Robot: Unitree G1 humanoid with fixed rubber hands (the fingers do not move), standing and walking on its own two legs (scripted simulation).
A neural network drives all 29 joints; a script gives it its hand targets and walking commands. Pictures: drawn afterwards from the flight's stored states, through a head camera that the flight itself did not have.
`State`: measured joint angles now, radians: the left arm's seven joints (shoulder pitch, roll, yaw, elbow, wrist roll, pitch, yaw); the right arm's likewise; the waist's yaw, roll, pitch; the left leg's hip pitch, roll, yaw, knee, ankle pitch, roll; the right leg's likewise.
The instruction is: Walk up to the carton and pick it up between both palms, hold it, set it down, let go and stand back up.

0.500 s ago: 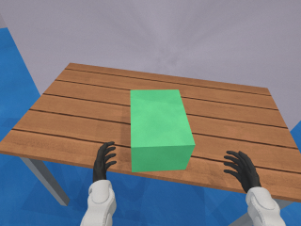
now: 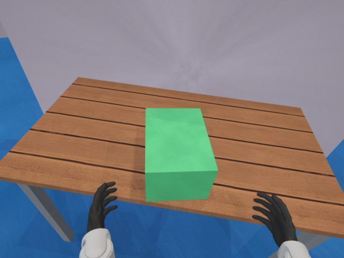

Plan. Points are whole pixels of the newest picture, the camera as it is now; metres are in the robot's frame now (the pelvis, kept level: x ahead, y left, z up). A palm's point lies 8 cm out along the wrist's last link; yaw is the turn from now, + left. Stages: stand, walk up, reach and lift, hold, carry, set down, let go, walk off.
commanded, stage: set down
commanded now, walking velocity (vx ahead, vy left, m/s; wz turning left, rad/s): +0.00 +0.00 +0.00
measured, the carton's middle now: (175, 151) +0.47 +0.01 -0.04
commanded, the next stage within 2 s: let go in 1.38 s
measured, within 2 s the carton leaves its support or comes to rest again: neither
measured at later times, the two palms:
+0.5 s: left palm (91, 227) +0.21 +0.19 -0.01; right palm (278, 243) +0.20 -0.22 -0.01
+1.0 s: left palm (87, 231) +0.21 +0.20 -0.02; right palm (278, 250) +0.19 -0.22 -0.02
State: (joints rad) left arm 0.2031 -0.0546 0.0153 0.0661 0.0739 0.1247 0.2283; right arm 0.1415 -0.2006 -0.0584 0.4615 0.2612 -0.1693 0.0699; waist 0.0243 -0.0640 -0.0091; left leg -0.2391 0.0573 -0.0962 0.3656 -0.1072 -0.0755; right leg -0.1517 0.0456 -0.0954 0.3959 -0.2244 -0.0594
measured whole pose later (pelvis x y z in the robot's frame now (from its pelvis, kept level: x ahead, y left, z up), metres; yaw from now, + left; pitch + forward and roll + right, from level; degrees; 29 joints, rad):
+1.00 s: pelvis +0.01 +0.00 +0.00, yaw +0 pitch -1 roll +0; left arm 0.22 0.11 0.02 0.08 0.00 0.27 0.10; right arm 0.29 -0.14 -0.06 0.30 0.21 -0.01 -0.01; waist 0.02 -0.07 0.03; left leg -0.23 0.05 -0.10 0.37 -0.12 -0.08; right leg -0.14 0.04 -0.10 0.40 -0.24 -0.06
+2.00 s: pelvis +0.03 +0.01 +0.00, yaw +0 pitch -1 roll +0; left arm 0.22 0.19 0.02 0.37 0.00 0.18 0.01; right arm 0.25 -0.11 -0.06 0.67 0.05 -0.17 0.00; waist 0.02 -0.06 0.06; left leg -0.23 0.05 -0.09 0.41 -0.17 -0.07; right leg -0.12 0.04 -0.09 0.40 -0.26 -0.05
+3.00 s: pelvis +0.04 +0.03 -0.01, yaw +0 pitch -2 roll -2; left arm 0.22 0.31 0.02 0.92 0.00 -0.01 -0.01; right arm 0.25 -0.33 -0.06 0.81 -0.01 -0.02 0.00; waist 0.02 0.03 0.03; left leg -0.27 0.04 -0.09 0.55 -0.26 -0.03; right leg -0.10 0.03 -0.09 0.42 -0.29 -0.02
